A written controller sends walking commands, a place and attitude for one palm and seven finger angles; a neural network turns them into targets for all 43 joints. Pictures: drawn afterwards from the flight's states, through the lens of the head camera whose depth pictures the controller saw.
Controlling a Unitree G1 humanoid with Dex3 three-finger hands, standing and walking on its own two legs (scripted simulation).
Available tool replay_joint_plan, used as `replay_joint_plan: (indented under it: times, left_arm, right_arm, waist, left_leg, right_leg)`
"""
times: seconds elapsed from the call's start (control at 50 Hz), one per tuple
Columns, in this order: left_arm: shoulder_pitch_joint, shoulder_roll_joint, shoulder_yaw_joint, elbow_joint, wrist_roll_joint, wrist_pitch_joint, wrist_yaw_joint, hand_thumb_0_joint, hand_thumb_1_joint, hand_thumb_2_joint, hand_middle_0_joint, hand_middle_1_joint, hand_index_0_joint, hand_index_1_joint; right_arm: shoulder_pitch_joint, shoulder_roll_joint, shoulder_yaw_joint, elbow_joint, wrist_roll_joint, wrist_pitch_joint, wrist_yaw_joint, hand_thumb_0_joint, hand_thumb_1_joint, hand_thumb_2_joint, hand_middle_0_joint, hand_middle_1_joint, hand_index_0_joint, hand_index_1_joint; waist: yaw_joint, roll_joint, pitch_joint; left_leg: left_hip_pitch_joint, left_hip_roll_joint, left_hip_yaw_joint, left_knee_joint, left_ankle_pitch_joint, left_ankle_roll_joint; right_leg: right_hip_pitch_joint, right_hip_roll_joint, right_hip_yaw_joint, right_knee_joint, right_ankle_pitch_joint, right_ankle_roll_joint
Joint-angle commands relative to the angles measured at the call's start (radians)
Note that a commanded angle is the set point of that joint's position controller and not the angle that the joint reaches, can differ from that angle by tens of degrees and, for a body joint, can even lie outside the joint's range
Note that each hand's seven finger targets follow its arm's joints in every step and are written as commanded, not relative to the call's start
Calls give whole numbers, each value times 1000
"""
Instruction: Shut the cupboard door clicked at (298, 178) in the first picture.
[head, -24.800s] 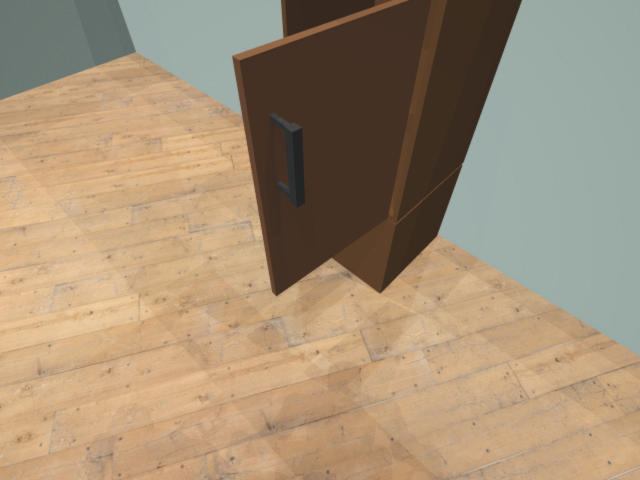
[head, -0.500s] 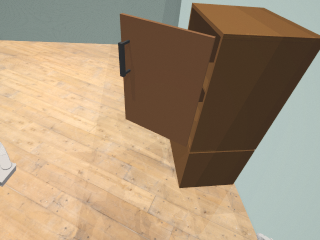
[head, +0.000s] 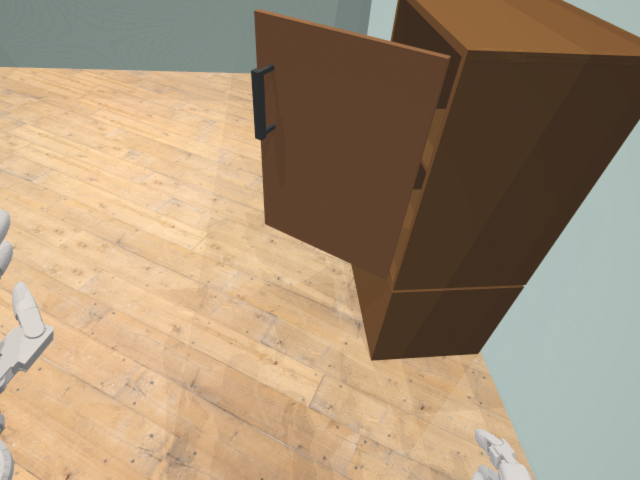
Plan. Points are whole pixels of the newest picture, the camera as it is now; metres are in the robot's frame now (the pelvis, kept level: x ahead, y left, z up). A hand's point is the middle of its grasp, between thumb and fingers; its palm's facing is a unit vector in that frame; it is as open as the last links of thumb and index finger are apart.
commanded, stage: stop stepping back and stand still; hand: left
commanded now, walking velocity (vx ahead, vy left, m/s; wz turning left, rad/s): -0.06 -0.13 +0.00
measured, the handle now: (264, 102) +0.87 +0.18 +0.08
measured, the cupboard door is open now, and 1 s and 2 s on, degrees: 54 54 54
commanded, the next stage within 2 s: let the arm hang, fingers relaxed in 0.08 s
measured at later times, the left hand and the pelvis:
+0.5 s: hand out of the picture +0.04 +0.16 -0.18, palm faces +0.04 -0.99 -0.16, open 7.1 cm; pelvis -0.02 -0.02 -0.01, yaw +2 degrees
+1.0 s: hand out of the picture -0.07 +0.17 -0.17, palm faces +0.07 -0.98 -0.20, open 7.4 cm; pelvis -0.02 +0.00 +0.01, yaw +1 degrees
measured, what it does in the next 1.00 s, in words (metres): stands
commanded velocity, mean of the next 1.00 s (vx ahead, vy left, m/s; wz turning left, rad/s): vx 0.00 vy -0.01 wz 0.00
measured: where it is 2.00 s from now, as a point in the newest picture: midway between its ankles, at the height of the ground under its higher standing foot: outside the picture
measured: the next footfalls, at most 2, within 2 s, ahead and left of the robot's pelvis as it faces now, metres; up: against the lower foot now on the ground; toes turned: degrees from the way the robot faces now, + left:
none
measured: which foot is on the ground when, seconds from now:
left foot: down 0.00-1.00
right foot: down 0.00-1.00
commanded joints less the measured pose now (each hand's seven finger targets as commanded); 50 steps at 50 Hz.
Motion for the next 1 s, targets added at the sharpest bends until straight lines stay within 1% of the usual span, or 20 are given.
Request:
replay_joint_plan:
  times: [0.0,0.04,0.08,0.1,0.14,0.16,0.18,0.22,0.28,0.32,0.36,0.4,0.42,0.44,0.46,0.48,0.56,0.66,0.86,0.98]
  left_arm:
    - [-28,239,141,-337,10,-112,8,0,900,900,-200,-300,-200,-300]
    - [43,231,151,-315,3,-106,5,0,900,900,-200,-300,-200,-300]
    - [122,237,173,-260,-7,-94,3,0,900,900,-200,-300,-200,-300]
    - [135,218,156,-244,-15,-86,-1,0,900,900,-200,-300,-200,-300]
    - [141,225,162,-234,-23,-77,1,0,900,900,-200,-300,-200,-300]
    - [8,50,-298,450,55,66,-139,0,900,900,-200,-300,-200,-300]
    - [-9,34,-283,486,62,140,-159,0,900,900,-200,-300,-200,-300]
    - [-83,54,-299,560,70,149,-171,0,900,900,-200,-300,-200,-300]
    - [-169,83,-312,734,75,148,-171,0,900,900,-200,-300,-200,-300]
    - [-205,73,-325,859,73,157,-163,0,900,900,-200,-300,-200,-300]
    - [-241,49,-344,970,72,168,-155,0,900,900,-200,-300,-200,-300]
    - [-251,27,-356,1069,67,172,-151,0,900,900,-200,-300,-200,-300]
    - [-226,10,-361,1122,62,173,-151,0,900,900,-200,-300,-200,-300]
    - [-196,-3,-362,1178,58,174,-151,0,900,900,-200,-300,-200,-300]
    - [-164,-10,-360,1228,56,174,-152,0,900,900,-200,-300,-200,-300]
    - [-133,-27,-346,1262,60,170,-151,0,900,900,-200,-300,-200,-300]
    - [-113,-40,-359,1376,53,159,-156,0,900,900,-200,-300,-200,-300]
    - [-85,-64,-371,1466,52,150,-150,0,900,900,-200,-300,-200,-300]
    - [-21,-101,-375,1532,57,156,-138,0,900,900,-200,-300,-200,-300]
    - [-24,-100,-370,1524,60,152,-135,0,900,900,-200,-300,-200,-300]
  right_arm:
    - [-100,-126,-42,-179,-4,-82,1,0,-900,-900,200,300,200,300]
    - [-87,-128,-46,-187,1,-78,8,0,-900,-900,200,300,200,300]
    - [-74,-132,-51,-187,2,-68,13,0,-900,-900,200,300,200,300]
    - [-73,-127,-52,-191,10,-57,16,0,-900,-900,200,300,200,300]
    - [-79,-128,-53,-198,15,-37,13,0,-900,-900,200,300,200,300]
    - [-187,-288,-82,-30,48,-81,90,0,-900,-900,200,300,200,300]
    - [-111,-257,-110,-1,30,-39,85,0,-900,-900,200,300,200,300]
    - [-75,-263,-100,8,20,16,79,0,-900,-900,200,300,200,300]
    - [-93,-233,-73,12,5,70,79,0,-900,-900,200,300,200,300]
    - [-87,-202,-65,42,-9,102,78,0,-900,-900,200,300,200,300]
    - [-72,-165,-57,86,-18,130,77,0,-900,-900,200,300,200,300]
    - [-40,-152,-46,141,-19,136,80,0,-900,-900,200,300,200,300]
    - [-41,-154,-41,164,-18,132,79,0,-900,-900,200,300,200,300]
    - [-45,-161,-38,186,-18,127,74,0,-900,-900,200,300,200,300]
    - [-47,-159,-37,206,-16,125,70,0,-900,-900,200,300,200,300]
    - [-47,-158,-42,217,-17,125,65,0,-900,-900,200,300,200,300]
    - [24,-121,-44,292,-10,126,58,0,-900,-900,200,300,200,300]
    - [87,-113,-50,359,0,125,51,0,-900,-900,200,300,200,300]
    - [114,-76,-51,417,0,129,51,0,-900,-900,200,300,200,300]
    - [106,-73,-51,421,1,121,52,0,-900,-900,200,300,200,300]
  waist:
    - [0,237,-65]
    - [-2,242,-100]
    - [-4,192,-149]
    - [-8,143,-167]
    - [-11,113,-174]
    - [-34,103,-51]
    - [-35,63,-120]
    - [-22,-40,-98]
    - [-18,-226,-36]
    - [-20,-194,4]
    - [-30,-112,54]
    - [-38,51,71]
    - [-27,158,82]
    - [-10,229,85]
    - [5,247,81]
    - [19,239,74]
    - [-2,196,49]
    - [-12,59,79]
    - [-7,24,160]
    - [-3,59,161]
  left_leg:
    - [97,226,-254,-277,39,6]
    - [96,188,-179,-221,138,-18]
    - [112,153,-121,-141,296,-36]
    - [116,144,-100,-109,329,-39]
    - [102,129,-85,-78,317,-37]
    - [47,136,-75,95,520,-27]
    - [118,145,-75,92,524,-40]
    - [67,151,-100,100,393,-12]
    - [5,86,-108,131,183,-9]
    - [-11,48,-86,159,37,-20]
    - [17,44,-75,148,-31,-29]
    - [87,85,-115,37,121,-21]
    - [63,114,-173,-38,134,-5]
    - [-1,137,-218,-104,80,13]
    - [-52,142,-232,-148,8,20]
    - [-62,137,-227,-155,-17,19]
    - [8,108,-177,-156,-81,-4]
    - [69,118,-165,-160,-31,-1]
    - [52,119,-167,-223,-110,6]
    - [51,120,-172,-238,-86,7]
  right_leg:
    - [-14,16,-10,-103,71,1]
    - [39,14,-13,-167,151,-4]
    - [81,-6,7,-183,301,-14]
    - [90,-17,25,-182,365,-17]
    - [90,-41,53,-185,434,-23]
    - [-45,-134,6,-64,697,-47]
    - [-71,-124,70,-73,690,-58]
    - [-94,-119,51,-44,528,-72]
    - [-117,-166,100,-100,467,-119]
    - [-126,-208,134,-138,431,-154]
    - [-177,-211,141,-189,269,-162]
    - [-212,-157,103,-176,102,-119]
    - [-180,-106,80,-162,42,-86]
    - [-101,-72,65,-157,13,-64]
    - [-32,-63,55,-164,14,-58]
    - [7,-65,54,-188,30,-63]
    - [-8,-92,87,-265,-3,-81]
    - [-46,-90,73,-300,8,-74]
    - [-99,-79,59,-285,-40,-59]
    - [-91,-78,55,-265,7,-57]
